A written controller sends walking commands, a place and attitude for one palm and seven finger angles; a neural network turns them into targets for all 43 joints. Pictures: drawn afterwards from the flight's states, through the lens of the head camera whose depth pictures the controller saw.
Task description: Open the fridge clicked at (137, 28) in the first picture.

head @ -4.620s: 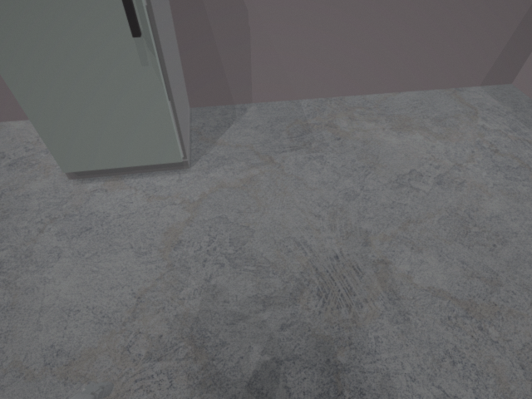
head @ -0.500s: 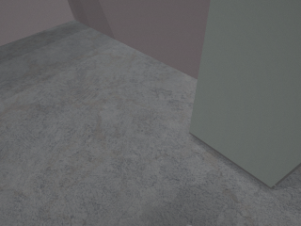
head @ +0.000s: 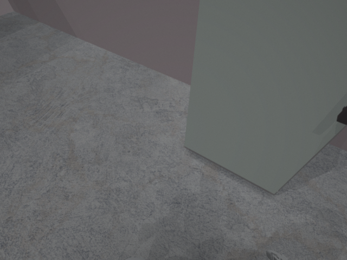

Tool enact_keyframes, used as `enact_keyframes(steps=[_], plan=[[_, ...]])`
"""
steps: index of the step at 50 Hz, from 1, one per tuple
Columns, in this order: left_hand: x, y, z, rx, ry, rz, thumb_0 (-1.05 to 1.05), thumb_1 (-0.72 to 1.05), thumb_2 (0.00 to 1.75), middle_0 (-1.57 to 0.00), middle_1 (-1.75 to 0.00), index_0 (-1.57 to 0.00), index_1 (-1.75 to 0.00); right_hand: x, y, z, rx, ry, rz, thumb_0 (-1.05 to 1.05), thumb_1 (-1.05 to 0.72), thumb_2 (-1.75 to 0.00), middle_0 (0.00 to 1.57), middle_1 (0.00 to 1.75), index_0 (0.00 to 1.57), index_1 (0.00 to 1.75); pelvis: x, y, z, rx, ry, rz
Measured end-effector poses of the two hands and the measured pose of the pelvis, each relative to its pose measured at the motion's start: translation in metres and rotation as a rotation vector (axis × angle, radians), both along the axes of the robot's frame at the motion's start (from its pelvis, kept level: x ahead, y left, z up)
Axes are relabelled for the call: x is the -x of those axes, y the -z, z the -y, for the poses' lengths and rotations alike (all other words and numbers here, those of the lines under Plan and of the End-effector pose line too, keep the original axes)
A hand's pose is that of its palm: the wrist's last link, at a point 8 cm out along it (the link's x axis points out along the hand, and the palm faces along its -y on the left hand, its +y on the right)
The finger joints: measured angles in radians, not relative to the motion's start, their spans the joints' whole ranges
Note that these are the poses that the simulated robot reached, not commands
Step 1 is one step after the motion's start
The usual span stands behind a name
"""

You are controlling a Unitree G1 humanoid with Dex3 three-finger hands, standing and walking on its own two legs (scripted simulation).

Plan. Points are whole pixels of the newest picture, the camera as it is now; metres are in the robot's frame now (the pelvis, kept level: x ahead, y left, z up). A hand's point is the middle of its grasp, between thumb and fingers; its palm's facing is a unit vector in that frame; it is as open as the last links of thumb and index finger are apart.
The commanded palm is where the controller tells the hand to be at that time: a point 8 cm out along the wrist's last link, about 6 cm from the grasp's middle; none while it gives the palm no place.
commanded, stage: turn to face it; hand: right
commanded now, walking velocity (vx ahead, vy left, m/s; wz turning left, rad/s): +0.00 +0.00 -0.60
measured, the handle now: out of the picture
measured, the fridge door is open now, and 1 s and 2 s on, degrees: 0 0 0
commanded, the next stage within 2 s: take the last steps up to it in 0.58 s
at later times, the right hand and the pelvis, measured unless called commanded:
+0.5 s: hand out of the picture -0.06 -0.21 -0.19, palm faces +0.35 +0.90 -0.25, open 7.4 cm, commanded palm none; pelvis -0.02 +0.00 -0.01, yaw -17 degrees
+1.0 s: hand out of the picture -0.07 -0.16 -0.15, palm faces +0.46 +0.86 -0.22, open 7.4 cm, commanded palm none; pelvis -0.01 +0.00 +0.01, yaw -24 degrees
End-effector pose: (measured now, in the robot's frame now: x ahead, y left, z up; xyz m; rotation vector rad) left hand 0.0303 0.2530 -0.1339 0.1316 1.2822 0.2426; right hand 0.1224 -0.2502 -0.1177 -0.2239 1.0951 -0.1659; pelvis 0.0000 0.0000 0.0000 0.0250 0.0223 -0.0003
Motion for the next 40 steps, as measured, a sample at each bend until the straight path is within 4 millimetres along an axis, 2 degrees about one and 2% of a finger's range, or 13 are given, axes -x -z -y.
enact_keyframes(steps=[4,7,13,18,23,26,29,33,36,40], plan=[[-0.013,0.012,-0.025,0.01,0.042,0.003,0.01,0.91,0.9,-0.2,-0.3,-0.21,-0.3,0.019,-0.003,-0.016,0.024,0.041,0.03,0.0,-0.91,-0.9,0.2,0.3,0.2,0.3,0.004,0.007,-0.019,0.019,0.052,0.005],[-0.027,0.009,-0.036,0.008,0.095,0.003,0.01,0.91,0.9,-0.2,-0.3,-0.2,-0.3,0.044,-0.008,-0.024,0.025,0.09,0.006,0.0,-0.91,-0.9,0.2,0.3,0.21,0.3,0.004,0.002,-0.027,0.032,0.1,0.019],[-0.061,0.002,-0.039,0.004,0.206,0.015,0.01,0.91,0.9,-0.19,-0.29,-0.2,-0.3,0.09,-0.006,-0.032,0.008,0.182,-0.053,0.01,-0.9,-0.9,0.21,0.3,0.21,0.3,0.005,-0.003,-0.033,0.057,0.189,0.031],[-0.096,-0.001,-0.016,-0.006,0.319,0.028,0.01,0.92,0.9,-0.19,-0.29,-0.2,-0.3,0.135,0.005,-0.027,-0.021,0.271,-0.114,0.01,-0.9,-0.9,0.21,0.3,0.21,0.3,0.009,-0.001,-0.025,0.062,0.248,0.026],[-0.135,-0.005,0.028,-0.03,0.437,0.113,0.01,0.91,0.9,-0.19,-0.29,-0.2,-0.3,0.19,0.029,-0.006,-0.055,0.373,-0.197,0.01,-0.9,-0.9,0.21,0.3,0.21,0.3,0.015,0.011,-0.004,0.034,0.298,0.018],[-0.146,-0.014,0.052,-0.03,0.485,0.165,0.01,0.91,0.9,-0.19,-0.29,-0.2,-0.3,0.214,0.037,0.006,-0.058,0.414,-0.255,0.01,-0.9,-0.9,0.21,0.3,0.21,0.3,0.021,0.012,0.003,0.04,0.306,0.025],[-0.145,-0.021,0.067,-0.027,0.508,0.181,0.01,0.91,0.9,-0.2,-0.29,-0.2,-0.3,0.223,0.031,0.015,-0.057,0.44,-0.268,0.01,-0.91,-0.9,0.2,0.3,0.2,0.3,0.025,0.005,0.007,0.025,0.323,0.031],[-0.137,-0.021,0.077,-0.006,0.521,0.164,0.01,0.91,0.9,-0.2,-0.3,-0.21,-0.3,0.22,0.021,0.019,-0.052,0.451,-0.227,0.01,-0.91,-0.9,0.2,0.3,0.2,0.3,0.029,-0.002,0.009,0.019,0.345,0.033],[-0.126,-0.016,0.077,0.016,0.517,0.142,0.01,0.91,0.9,-0.2,-0.3,-0.21,-0.3,0.212,0.015,0.018,-0.042,0.45,-0.191,0.01,-0.91,-0.9,0.2,0.3,0.2,0.3,0.031,-0.003,0.007,0.022,0.361,0.034],[-0.109,-0.002,0.068,0.048,0.499,0.098,0.01,0.91,0.9,-0.2,-0.3,-0.21,-0.3,0.198,0.009,0.008,-0.03,0.439,-0.136,0.01,-0.91,-0.9,0.2,0.3,0.2,0.3,0.029,-0.001,0.001,0.034,0.374,0.037]])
